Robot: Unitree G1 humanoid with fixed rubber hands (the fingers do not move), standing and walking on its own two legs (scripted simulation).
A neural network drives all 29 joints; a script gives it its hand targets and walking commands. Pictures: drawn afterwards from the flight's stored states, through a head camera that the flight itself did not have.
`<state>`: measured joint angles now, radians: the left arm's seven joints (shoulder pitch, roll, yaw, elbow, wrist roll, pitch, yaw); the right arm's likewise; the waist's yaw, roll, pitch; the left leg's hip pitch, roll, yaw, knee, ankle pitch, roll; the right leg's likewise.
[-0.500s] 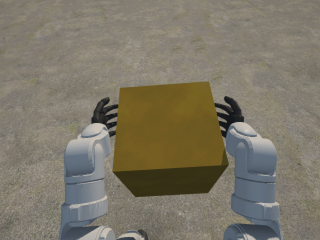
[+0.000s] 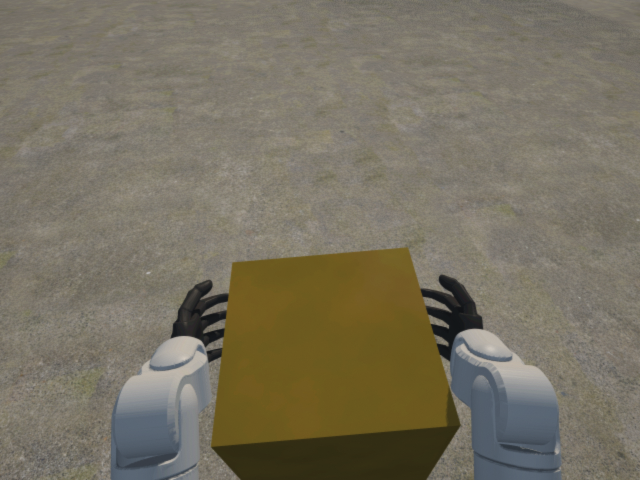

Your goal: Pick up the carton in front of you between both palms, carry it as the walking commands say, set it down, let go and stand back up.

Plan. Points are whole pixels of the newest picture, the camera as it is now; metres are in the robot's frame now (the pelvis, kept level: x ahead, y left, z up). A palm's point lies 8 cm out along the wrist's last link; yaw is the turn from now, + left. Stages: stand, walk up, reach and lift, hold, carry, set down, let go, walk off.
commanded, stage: carry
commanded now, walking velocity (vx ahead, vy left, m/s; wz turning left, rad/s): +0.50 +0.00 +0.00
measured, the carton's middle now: (331, 380) +0.25 -0.01 +0.02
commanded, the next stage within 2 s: none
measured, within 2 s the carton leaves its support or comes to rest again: neither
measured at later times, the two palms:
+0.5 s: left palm (225, 183) +0.54 +0.15 +0.11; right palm (406, 180) +0.55 -0.15 +0.11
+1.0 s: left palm (236, 103) +0.86 +0.17 +0.11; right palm (369, 101) +0.86 -0.12 +0.11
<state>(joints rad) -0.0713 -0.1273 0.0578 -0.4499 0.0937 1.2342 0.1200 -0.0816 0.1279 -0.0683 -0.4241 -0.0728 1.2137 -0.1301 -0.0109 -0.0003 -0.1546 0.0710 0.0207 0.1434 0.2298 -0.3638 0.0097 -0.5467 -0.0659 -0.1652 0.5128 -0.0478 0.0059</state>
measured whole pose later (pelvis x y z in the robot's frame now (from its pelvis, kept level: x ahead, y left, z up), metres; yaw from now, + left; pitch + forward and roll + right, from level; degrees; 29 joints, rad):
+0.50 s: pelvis +0.31 +0.00 +0.00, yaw +1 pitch +3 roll +0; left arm -0.04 -0.13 0.03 -0.48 0.08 1.23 0.12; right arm -0.04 0.13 -0.06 -0.50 -0.09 1.24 -0.13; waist 0.01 0.01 -0.16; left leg -0.56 0.11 0.16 0.53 -0.04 -0.01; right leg 0.06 -0.03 -0.19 0.21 -0.32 0.01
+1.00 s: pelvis +0.61 +0.02 +0.00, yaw +0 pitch +3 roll +0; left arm -0.03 -0.13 0.04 -0.55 0.09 1.23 0.12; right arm -0.04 0.13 -0.05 -0.53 -0.07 1.20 -0.13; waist 0.00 -0.01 -0.10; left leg -0.01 0.05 0.21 0.33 -0.36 -0.01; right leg -0.50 -0.06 -0.19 0.47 0.04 0.02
